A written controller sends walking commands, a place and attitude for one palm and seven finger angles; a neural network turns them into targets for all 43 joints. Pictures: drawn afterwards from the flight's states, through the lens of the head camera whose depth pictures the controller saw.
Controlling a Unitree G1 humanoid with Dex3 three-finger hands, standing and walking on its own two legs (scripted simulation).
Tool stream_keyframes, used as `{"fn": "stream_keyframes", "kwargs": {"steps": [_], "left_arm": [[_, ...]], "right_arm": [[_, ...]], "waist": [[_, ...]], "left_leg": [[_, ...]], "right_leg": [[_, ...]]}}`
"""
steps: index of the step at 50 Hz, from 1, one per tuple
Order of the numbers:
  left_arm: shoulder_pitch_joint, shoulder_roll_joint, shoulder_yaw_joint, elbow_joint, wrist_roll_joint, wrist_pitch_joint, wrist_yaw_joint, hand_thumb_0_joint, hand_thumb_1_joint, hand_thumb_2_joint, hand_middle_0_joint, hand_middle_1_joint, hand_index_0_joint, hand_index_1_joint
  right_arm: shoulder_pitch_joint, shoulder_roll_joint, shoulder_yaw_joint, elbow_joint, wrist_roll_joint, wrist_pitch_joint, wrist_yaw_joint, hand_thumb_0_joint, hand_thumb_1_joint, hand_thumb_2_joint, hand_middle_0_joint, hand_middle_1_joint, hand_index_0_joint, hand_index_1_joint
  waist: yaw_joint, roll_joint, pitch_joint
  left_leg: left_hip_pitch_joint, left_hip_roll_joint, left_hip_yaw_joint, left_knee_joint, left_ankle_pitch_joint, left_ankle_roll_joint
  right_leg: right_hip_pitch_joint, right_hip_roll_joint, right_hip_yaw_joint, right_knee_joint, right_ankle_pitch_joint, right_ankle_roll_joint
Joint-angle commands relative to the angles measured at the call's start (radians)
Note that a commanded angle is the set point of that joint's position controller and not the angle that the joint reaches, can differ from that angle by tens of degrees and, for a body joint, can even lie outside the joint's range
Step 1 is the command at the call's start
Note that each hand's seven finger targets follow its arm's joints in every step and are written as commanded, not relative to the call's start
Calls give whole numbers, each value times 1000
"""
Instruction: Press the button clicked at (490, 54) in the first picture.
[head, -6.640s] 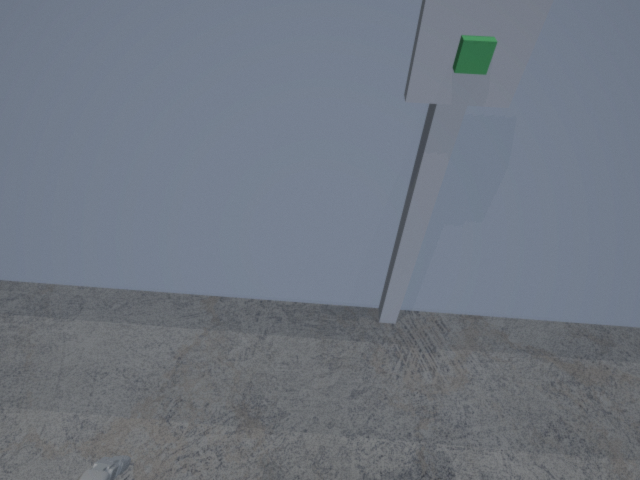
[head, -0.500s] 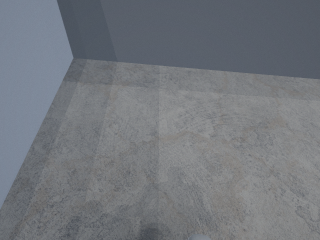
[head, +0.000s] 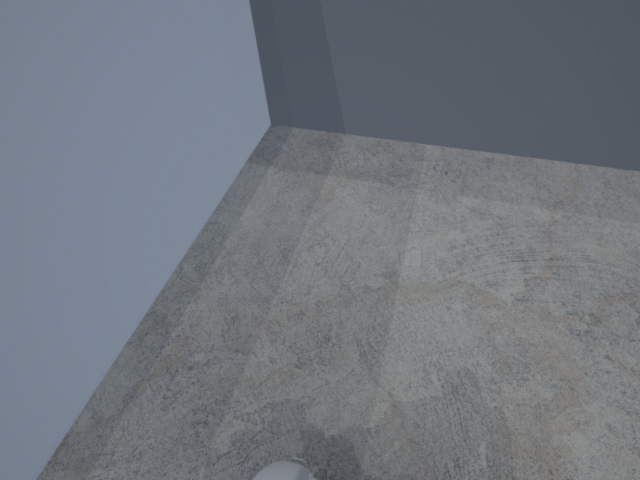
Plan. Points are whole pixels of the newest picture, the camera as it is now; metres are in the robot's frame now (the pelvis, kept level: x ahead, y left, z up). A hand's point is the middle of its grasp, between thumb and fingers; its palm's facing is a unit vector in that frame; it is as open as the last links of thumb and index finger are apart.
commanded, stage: turn to face it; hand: left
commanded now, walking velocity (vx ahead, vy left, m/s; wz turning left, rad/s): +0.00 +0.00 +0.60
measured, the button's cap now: out of the picture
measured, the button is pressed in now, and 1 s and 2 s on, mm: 0 0 0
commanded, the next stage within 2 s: take the last steps up to it in 1.98 s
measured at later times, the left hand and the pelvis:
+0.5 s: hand out of the picture -0.07 +0.25 -0.19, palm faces +0.37 -0.90 -0.24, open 7.4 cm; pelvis -0.01 +0.05 -0.01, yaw +19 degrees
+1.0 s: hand out of the picture +0.04 +0.28 -0.14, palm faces +0.54 -0.79 -0.28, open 7.4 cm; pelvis +0.00 +0.02 -0.01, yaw +36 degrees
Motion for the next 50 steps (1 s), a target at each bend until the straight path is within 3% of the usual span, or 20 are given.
{"fn": "stream_keyframes", "kwargs": {"steps": [1, 5, 8, 13, 17, 19, 20, 21, 22, 23, 24, 26, 29, 36, 42, 45, 47, 48, 49, 50], "left_arm": [[-114, 136, 17, -112, -8, -59, -1, 0, 900, 900, -200, -300, -200, -300], [43, 154, 19, -63, -4, -62, -1, 0, 900, 900, -200, -300, -200, -300], [104, 171, 23, -42, 2, -62, -2, 0, 900, 900, -200, -300, -200, -300], [134, 201, 30, -30, 12, -53, -3, 0, 900, 900, -200, -300, -200, -300], [118, 228, 42, -31, 12, -44, -5, 0, 900, 900, -200, -300, -200, -300], [85, 224, 47, -31, 1, -41, -8, 0, 900, 900, -200, -300, -200, -300], [85, 194, 44, -54, -8, -39, -14, 0, 900, 900, -200, -300, -200, -300], [46, 126, 21, -100, -12, -40, -22, 0, 900, 900, -200, -300, -200, -300], [-4, 147, 21, -115, -4, -24, -13, 0, 900, 900, -200, -300, -200, -300], [-32, 142, 23, -105, 0, -14, -9, 0, 900, 900, -200, -300, -200, -300], [-45, 139, 29, -96, -2, -16, -11, 0, 900, 900, -200, -300, -200, -300], [-24, 151, 36, -70, -1, -15, -21, 0, 900, 900, -200, -300, -200, -300], [4, 148, 37, -58, 1, -15, -27, 0, 900, 900, -200, -300, -200, -300], [-90, 147, 34, -101, -2, -14, -17, 0, 900, 900, -200, -300, -200, -300], [-183, 126, 22, -149, -11, -24, -12, 0, 900, 900, -200, -300, -200, -300], [-146, 121, 16, -148, -19, -29, -8, 0, 900, 900, -200, -300, -200, -300], [-101, 126, 20, -136, -23, -33, -5, 0, 900, 900, -200, -300, -200, -300], [-64, 137, 20, -128, -23, -39, -4, 0, 900, 900, -200, -300, -200, -300], [-27, 161, 26, -118, -22, -48, 0, 0, 900, 900, -200, -300, -200, -300], [-6, 240, 42, -117, -8, -59, 8, 0, 900, 900, -200, -300, -200, -300]], "right_arm": [[38, -74, -11, -54, 0, -27, 10, 0, -900, -900, 200, 300, 200, 300], [-49, -68, 1, -69, 1, -24, 9, 0, -900, -900, 200, 300, 200, 300], [-109, -65, 12, -79, 4, -25, 8, 0, -900, -900, 200, 300, 200, 300], [-182, -48, 32, -89, 13, -32, 11, 0, -900, -900, 200, 300, 200, 300], [-165, -46, 41, -94, 18, -47, 8, 0, -900, -900, 200, 300, 200, 300], [-71, -87, 29, -78, 12, -61, 5, 0, -900, -900, 200, 300, 200, 300], [7, -176, 6, -63, 6, -73, 1, 0, -900, -900, 200, 300, 200, 300], [75, -281, -22, -50, 13, -77, -7, 0, -900, -900, 200, 300, 200, 300], [111, -278, -17, -25, 22, -67, -11, 0, -900, -900, 200, 300, 200, 300], [73, -237, -8, -29, 17, -69, -21, 0, -900, -900, 200, 300, 200, 300], [17, -213, -3, -50, 12, -72, -30, 0, -900, -900, 200, 300, 200, 300], [-84, -169, 15, -82, 10, -74, -30, 0, -900, -900, 200, 300, 200, 300], [-88, -163, 16, -93, 13, -83, -29, 0, -900, -900, 200, 300, 200, 300], [-16, -165, 7, -81, 8, -80, -25, 0, -900, -900, 200, 300, 200, 300], [47, -169, -2, -67, 2, -75, -30, 0, -900, -900, 200, 300, 200, 300], [26, -173, -5, -71, 1, -69, -30, 0, -900, -900, 200, 300, 200, 300], [9, -168, -8, -75, 3, -66, -28, 0, -900, -900, 200, 300, 200, 300], [-7, -160, -8, -77, 9, -66, -26, 0, -900, -900, 200, 300, 200, 300], [3, -132, -5, -79, 16, -67, -23, 0, -900, -900, 200, 300, 200, 300], [36, -68, 6, -82, 27, -69, -17, 0, -900, -900, 200, 300, 200, 300]], "waist": [[-39, -187, 56], [30, -226, 33], [58, -249, 13], [81, -291, -2], [75, -327, -47], [13, -242, -98], [-33, -34, -167], [-68, 268, -193], [-75, 179, -193], [-62, 153, -142], [-48, 160, -94], [-1, 130, -27], [17, 84, -48], [-5, 77, -38], [-32, 83, -65], [-14, 90, -96], [7, 96, -102], [30, 73, -107], [45, 8, -123], [52, -227, -156]], "left_leg": [[-63, 117, 56, 303, 54, -39], [-104, 146, 82, 258, 47, -63], [-99, 162, 104, 172, -15, -69], [18, 165, 175, -45, -70, -53], [160, 140, 231, -252, -38, -18], [363, 143, 220, -488, 164, 5], [595, 281, 53, -542, 429, 63], [730, 541, -278, -516, 953, 196], [675, 565, -216, -490, 1009, 258], [612, 515, -169, -511, 897, 240], [559, 475, -170, -517, 824, 231], [449, 387, -96, -548, 706, 186], [448, 348, -78, -565, 662, 172], [457, 342, -208, -580, 574, 198], [488, 340, -332, -529, 670, 227], [438, 323, -362, -498, 710, 218], [371, 284, -369, -484, 666, 188], [322, 263, -358, -451, 616, 164], [214, 221, -324, -403, 457, 116], [8, 116, -167, -233, 84, 36]], "right_leg": [[-27, -255, 87, -189, 189, -58], [118, -281, 54, -139, 348, -60], [200, -310, 36, -99, 508, -75], [211, -328, -31, -43, 654, -82], [202, -342, -80, 34, 696, -66], [114, -327, -140, 201, 605, -9], [-92, -261, -173, 413, 352, 52], [-391, -126, -134, 622, -368, 122], [-386, -132, -27, 698, -397, 108], [-401, -147, -3, 729, -334, 107], [-416, -145, 9, 747, -279, 115], [-369, -134, 24, 743, -158, 119], [-346, -112, 22, 711, -91, 130], [-365, -87, 53, 617, -81, 144], [-321, -41, 68, 442, -163, 130], [-195, -6, 63, 299, -158, 112], [-82, 15, 50, 170, -79, 100], [5, 8, 50, 47, 9, 97], [160, -44, 82, -100, 116, 90], [358, -286, 294, -181, 153, 21]]}}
